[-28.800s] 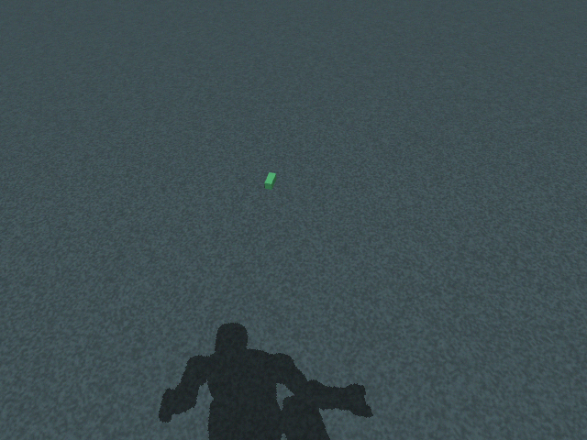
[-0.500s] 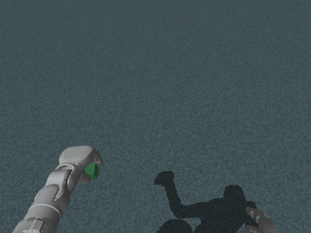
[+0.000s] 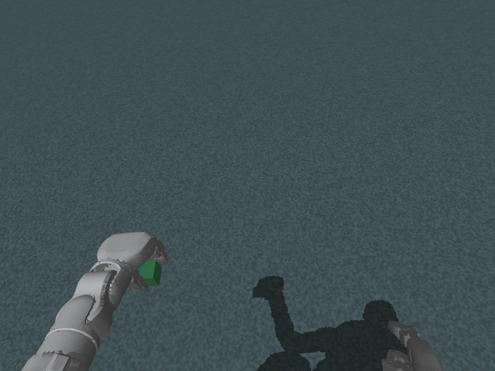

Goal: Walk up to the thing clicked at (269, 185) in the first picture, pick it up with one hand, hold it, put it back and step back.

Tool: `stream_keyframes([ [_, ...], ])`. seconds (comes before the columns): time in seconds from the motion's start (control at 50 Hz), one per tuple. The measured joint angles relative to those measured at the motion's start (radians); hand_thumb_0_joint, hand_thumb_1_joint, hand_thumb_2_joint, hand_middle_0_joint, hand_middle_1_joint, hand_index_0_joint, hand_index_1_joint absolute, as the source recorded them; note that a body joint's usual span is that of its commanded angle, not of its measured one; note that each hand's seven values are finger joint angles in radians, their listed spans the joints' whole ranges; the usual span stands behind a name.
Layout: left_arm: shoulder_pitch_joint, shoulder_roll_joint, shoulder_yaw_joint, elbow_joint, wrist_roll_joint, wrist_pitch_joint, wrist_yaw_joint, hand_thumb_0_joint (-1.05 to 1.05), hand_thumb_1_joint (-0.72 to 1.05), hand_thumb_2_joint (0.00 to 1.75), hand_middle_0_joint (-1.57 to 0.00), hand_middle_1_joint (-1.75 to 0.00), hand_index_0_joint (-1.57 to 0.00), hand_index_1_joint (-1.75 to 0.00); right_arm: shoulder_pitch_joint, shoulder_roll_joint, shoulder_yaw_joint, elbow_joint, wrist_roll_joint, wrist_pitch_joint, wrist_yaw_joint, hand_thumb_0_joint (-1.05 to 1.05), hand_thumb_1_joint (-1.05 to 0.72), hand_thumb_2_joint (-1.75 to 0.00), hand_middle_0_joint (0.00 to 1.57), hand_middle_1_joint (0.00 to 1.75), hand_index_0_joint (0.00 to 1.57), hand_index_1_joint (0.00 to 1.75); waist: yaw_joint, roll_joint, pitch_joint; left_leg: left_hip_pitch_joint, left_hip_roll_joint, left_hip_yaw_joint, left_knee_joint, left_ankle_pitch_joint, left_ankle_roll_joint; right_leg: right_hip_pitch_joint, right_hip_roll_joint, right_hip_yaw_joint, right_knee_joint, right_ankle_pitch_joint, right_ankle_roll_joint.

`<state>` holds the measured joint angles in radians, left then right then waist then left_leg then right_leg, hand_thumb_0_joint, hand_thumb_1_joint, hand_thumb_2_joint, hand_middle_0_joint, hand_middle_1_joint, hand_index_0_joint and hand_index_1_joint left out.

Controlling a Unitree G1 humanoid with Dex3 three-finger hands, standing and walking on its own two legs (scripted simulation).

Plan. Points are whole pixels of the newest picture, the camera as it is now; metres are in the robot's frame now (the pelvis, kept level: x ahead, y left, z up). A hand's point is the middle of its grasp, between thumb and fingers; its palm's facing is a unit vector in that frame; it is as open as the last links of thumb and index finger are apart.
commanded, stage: hold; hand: left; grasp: from above
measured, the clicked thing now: (137, 273) +0.31 +0.23 -0.06
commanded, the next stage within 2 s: crouch in 0.78 s
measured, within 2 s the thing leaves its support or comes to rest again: neither
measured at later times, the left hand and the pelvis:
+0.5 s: hand (139, 271) +0.30 +0.21 -0.02, palm faces -0.45 -0.04 -0.89, open 6.5 cm; pelvis +0.01 +0.00 +0.01, yaw +0 degrees
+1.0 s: hand (140, 270) +0.30 +0.21 -0.03, palm faces -0.46 -0.03 -0.89, open 6.5 cm; pelvis +0.01 -0.01 +0.01, yaw +0 degrees
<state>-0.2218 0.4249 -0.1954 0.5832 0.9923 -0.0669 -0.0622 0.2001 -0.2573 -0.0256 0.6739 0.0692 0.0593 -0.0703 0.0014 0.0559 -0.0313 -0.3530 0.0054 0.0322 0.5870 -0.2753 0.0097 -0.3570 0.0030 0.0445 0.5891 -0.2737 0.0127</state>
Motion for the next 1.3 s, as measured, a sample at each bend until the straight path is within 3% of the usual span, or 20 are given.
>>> stream_keyframes([
  [0.42, 0.005, -0.005, -0.009, -0.012, -0.005, 0.005, -0.019, 0.01, 0.51, 0.04, -1.06, -0.05, -1.07, -0.04, -0.018, 0.003, 0.005, -0.003, 0.005, 0.01, -0.004, 0.01, -0.91, -0.9, 0.2, 0.3, 0.2, 0.3, 0.005, 0.002, 0.01, 0.056, 0.0, -0.002, -0.06, 0.02, -0.004, 0.052, 0.0, -0.002, -0.052, 0.015, -0.004],
  [0.98, -0.001, -0.008, -0.003, 0.028, 0.007, -0.014, 0.009, 0.01, 0.52, 0.02, -1.05, -0.06, -1.07, -0.04, -0.011, 0.001, -0.005, -0.003, 0.009, 0.037, -0.006, 0.01, -0.91, -0.9, 0.2, 0.3, 0.2, 0.3, 0.0, -0.002, 0.013, 0.076, 0.002, -0.003, -0.087, 0.028, -0.008, 0.069, 0.002, -0.003, -0.073, 0.02, -0.008],
  [1.12, -0.024, -0.014, 0.006, 0.107, 0.037, -0.045, 0.078, 0.01, 0.52, 0.01, -1.06, -0.05, -1.07, -0.04, -0.017, 0.006, -0.005, -0.002, 0.0, 0.042, -0.001, 0.01, -0.9, -0.9, 0.2, 0.3, 0.2, 0.3, -0.01, -0.015, 0.002, 0.011, 0.0, -0.01, -0.034, 0.012, -0.007, 0.009, 0.0, -0.009, -0.024, 0.003, -0.007],
  [1.3, -0.172, -0.026, 0.007, 0.347, 0.143, -0.07, 0.258, 0.0, 0.52, 0.01, -1.07, -0.04, -1.08, -0.03, -0.01, -0.005, -0.027, -0.004, -0.039, 0.035, 0.033, 0.0, -0.9, -0.9, 0.2, 0.3, 0.2, 0.3, -0.03, -0.037, -0.064, -0.351, 0.004, -0.03, 0.295, -0.103, -0.009, -0.337, 0.006, -0.029, 0.285, -0.106, -0.005],
])
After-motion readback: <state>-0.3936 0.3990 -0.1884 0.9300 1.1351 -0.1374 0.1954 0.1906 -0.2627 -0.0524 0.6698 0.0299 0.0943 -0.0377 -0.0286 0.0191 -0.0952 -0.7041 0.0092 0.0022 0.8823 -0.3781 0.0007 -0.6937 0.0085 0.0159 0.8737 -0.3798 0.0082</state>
